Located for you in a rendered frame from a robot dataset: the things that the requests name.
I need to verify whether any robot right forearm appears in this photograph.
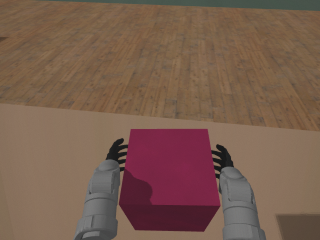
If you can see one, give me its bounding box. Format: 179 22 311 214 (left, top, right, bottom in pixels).
218 166 267 240

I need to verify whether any robot right hand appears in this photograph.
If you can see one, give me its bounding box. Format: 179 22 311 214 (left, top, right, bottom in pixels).
211 144 234 179

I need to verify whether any carton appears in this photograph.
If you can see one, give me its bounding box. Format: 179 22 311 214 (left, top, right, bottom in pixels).
119 129 221 232

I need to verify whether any robot left hand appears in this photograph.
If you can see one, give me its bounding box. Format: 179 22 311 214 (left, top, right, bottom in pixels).
105 138 128 172

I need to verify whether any robot left forearm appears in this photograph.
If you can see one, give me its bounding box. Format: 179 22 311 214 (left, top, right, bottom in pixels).
73 159 120 240

